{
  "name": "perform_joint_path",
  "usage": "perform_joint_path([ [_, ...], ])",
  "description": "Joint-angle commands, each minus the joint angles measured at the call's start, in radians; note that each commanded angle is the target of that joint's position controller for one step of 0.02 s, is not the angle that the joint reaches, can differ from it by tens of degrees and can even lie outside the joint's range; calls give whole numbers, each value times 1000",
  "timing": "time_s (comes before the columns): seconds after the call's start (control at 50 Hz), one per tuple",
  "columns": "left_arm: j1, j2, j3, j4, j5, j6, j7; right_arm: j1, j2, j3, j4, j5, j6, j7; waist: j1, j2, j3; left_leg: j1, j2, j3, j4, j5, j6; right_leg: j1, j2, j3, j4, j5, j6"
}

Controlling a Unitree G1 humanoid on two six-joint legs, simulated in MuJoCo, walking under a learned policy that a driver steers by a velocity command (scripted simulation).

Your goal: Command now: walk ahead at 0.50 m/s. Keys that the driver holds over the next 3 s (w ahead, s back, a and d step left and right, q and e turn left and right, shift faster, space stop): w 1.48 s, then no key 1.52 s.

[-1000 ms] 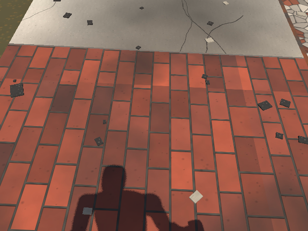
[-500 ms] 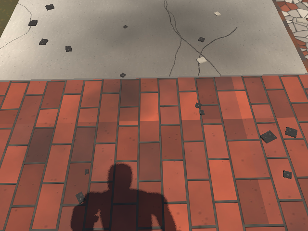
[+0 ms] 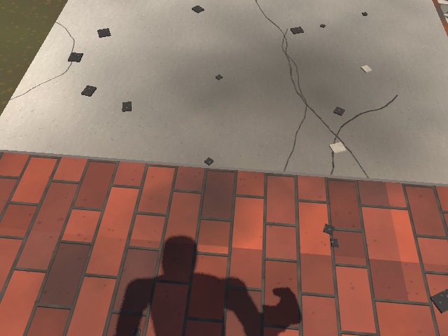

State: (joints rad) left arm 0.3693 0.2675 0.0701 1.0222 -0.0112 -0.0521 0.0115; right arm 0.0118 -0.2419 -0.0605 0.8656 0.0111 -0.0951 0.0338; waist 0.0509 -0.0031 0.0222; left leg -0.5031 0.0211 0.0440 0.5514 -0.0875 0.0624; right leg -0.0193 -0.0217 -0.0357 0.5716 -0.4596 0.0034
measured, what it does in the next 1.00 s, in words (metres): walks ahead: right foot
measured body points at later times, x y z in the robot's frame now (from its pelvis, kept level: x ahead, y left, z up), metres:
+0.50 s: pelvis +0.28 -0.01 +0.01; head +0.31 -0.01 +0.46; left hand +0.50 +0.21 -0.09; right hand +0.23 -0.28 -0.13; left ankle +0.12 +0.10 -0.72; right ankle +0.44 -0.13 -0.71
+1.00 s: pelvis +0.55 -0.02 +0.02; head +0.58 -0.02 +0.47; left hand +0.53 +0.25 -0.12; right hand +0.76 -0.26 -0.09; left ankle +0.74 +0.12 -0.69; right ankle +0.43 -0.13 -0.72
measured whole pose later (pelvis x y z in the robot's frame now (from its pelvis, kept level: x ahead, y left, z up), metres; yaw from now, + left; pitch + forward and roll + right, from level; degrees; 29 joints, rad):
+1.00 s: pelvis +0.55 -0.02 +0.02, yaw +0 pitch +2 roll -2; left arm 0.36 0.25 0.07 1.01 -0.01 -0.08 0.00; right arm 0.01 -0.24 -0.05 0.87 0.02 -0.07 0.02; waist 0.08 0.04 0.01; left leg -0.61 0.09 0.00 0.55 0.03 0.02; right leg 0.05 0.04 -0.06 0.21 -0.30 -0.02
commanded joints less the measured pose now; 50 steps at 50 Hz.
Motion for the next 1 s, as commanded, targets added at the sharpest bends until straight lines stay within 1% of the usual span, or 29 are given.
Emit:
perform_joint_path([
  [0.02, 45, 60, -8, -70, -8, -52, -12, 427, -227, -62, 68, 2, 4, -7, -167, 238, -381, 897, 360, -765, -248, -295, 258, -688, 51, 142, 734, -119, -31],
  [0.04, -49, 119, 8, -101, -34, -68, -15, 339, -181, -47, 51, 3, -1, -10, -159, 191, -239, 783, 330, -627, -258, -281, 211, -767, -2, 139, 768, -54, -52],
  [0.06, -108, 121, 7, -114, -35, -73, -10, 261, -154, -38, 29, -5, -4, -12, -133, 105, -162, 643, 295, -508, -276, -200, 186, -746, -58, 111, 731, 40, -60],
  [0.08, -137, 117, 14, -117, -19, -69, -3, 204, -125, -29, 22, -16, -7, -10, -104, 64, -97, 504, 264, -422, -306, -108, 175, -702, -92, 102, 664, 106, -59],
  [0.1, -117, 107, 19, -112, -12, -56, 0, 177, -100, -21, 21, -26, -11, -8, -67, 83, -83, 420, 238, -365, -332, -53, 163, -632, -120, 113, 619, 148, -61],
  [0.12, -98, 86, 18, -107, -10, -43, 0, 175, -93, -19, 26, -26, -13, -6, -50, 91, -73, 376, 225, -333, -361, -35, 164, -594, -127, 112, 587, 165, -58],
  [0.16, -105, 59, 15, -110, -7, -24, 2, 199, -117, -23, 40, -17, -17, -11, -37, 78, -44, 330, 220, -278, -406, 1, 176, -596, -139, 102, 512, 197, -45],
  [0.22, -204, 62, 17, -144, 6, -18, 3, 249, -151, -31, 58, -15, -15, -29, -54, 48, -5, 351, 214, -220, -440, 63, 177, -681, -140, 95, 355, 348, -14],
  [0.3, -328, 37, 8, -176, 3, -26, -11, 302, -151, -27, 77, -6, -7, -41, -89, 59, 22, 364, 162, -116, -446, 101, 135, -649, -104, 55, 127, 548, -6],
  [0.36, -422, 30, -3, -203, -4, -30, -24, 364, -156, -28, 103, 0, 0, -42, -124, 57, 48, 425, 174, -99, -436, 87, 129, -638, -79, 34, 24, 576, -8],
  [0.42, -487, 38, -8, -234, -9, -39, -42, 406, -164, -33, 128, 3, 18, -45, -137, 61, 70, 538, 221, -106, -383, 134, 127, -670, -65, 33, -37, 507, -29],
  [0.46, -475, 59, -3, -243, -11, -45, -53, 400, -177, -40, 133, 6, 28, -49, -112, 78, 58, 593, 248, -112, -331, 232, 111, -633, -51, 28, -66, 433, -55],
  [0.48, -433, 79, 5, -235, -11, -47, -54, 382, -186, -43, 129, 6, 32, -50, -83, 94, 30, 603, 248, -105, -284, 358, 100, -559, -29, 12, -74, 398, -70],
  [0.5, -342, 105, 20, -210, -8, -49, -53, 356, -191, -44, 123, 8, 37, -51, -28, 106, -27, 595, 228, -82, -184, 531, 83, -421, 6, -20, -90, 391, -91],
  [0.52, -172, 153, 45, -155, -4, -48, -47, 344, -168, -35, 116, 6, 41, -52, 47, 89, -129, 526, 175, -42, 4, 589, 55, -183, 19, -26, -88, 419, -123],
  [0.54, 17, 229, 66, -116, 10, -46, -36, 356, -135, -19, 90, -13, 40, -53, 100, -26, -281, 300, 112, 2, 325, 295, 18, 141, -172, 194, -52, 441, -189],
  [0.56, 60, 274, 73, -92, 4, -40, -42, 479, -1, 18, 91, -11, 16, -40, 26, -291, -401, -93, -82, -36, 653, -423, -41, 445, -377, 675, -180, 227, -345],
  [0.58, 47, 180, 44, -101, -4, -41, -42, 401, -105, -5, 95, 12, -8, -34, 66, -192, -366, -205, -39, -169, 768, -496, -22, 420, -351, 724, -252, 112, -307],
  [0.6, -39, 144, 33, -116, -4, -44, -37, 305, -150, -18, 61, 34, -23, -31, 55, -157, -226, -270, 11, -148, 780, -412, -6, 294, -322, 578, -271, 148, -266],
  [0.62, -118, 125, 25, -135, 4, -47, -36, 256, -148, -18, 51, 33, -27, -37, 24, -72, -147, -238, 64, -119, 738, -317, -4, 143, -288, 468, -298, 249, -247],
  [0.64, -167, 98, 18, -141, 15, -50, -39, 234, -142, -25, 50, 18, -23, -44, -5, -43, -89, -194, 94, -112, 681, -260, -7, 14, -259, 389, -328, 335, -241],
  [0.66, -187, 75, 10, -140, 26, -54, -40, 257, -127, -28, 55, 13, -10, -45, -41, -65, -80, -126, 120, -122, 643, -224, -7, -64, -234, 336, -355, 377, -232],
  [0.68, -189, 66, 8, -135, 25, -56, -42, 276, -104, -27, 60, 12, 3, -45, -57, -74, -73, -93, 127, -120, 611, -212, -10, -104, -220, 304, -383, 384, -234],
  [0.72, -167, 91, 13, -121, 16, -60, -36, 261, -81, -25, 52, 9, 20, -48, -69, -69, -39, -104, 141, -108, 534, -182, -27, -152, -216, 252, -428, 407, -245],
  [0.78, -119, 125, 21, -103, 15, -56, -17, 157, -85, -26, 16, -6, 25, -48, -50, -45, -1, -186, 145, -101, 373, -27, -57, -139, -208, 197, -462, 448, -244],
  [0.84, -84, 128, 19, -90, 8, -50, -8, 64, -68, -19, -8, -4, 19, -37, -25, -52, 18, -160, 117, -72, 187, 133, -63, -133, -167, 115, -467, 475, -209],
  [0.88, -44, 133, 20, -75, 2, -47, -5, -6, -59, -11, -26, 1, 15, -30, 0, -51, 33, -130, 92, -47, 94, 188, -63, -118, -160, 87, -469, 460, -199],
  [0.94, 11, 140, 23, -46, -4, -35, -5, -84, -63, -4, -55, 8, 11, -15, 25, -53, 58, -145, 75, -44, 15, 169, -52, -25, -196, 86, -436, 460, -197],
  [1.0, 17, 156, 32, -32, -9, -19, 1, -95, -90, -7, -76, 11, 2, 2, 2, -69, 56, -128, 62, -48, -33, 71, -16, 71, -246, 100, -369, 542, -177],
])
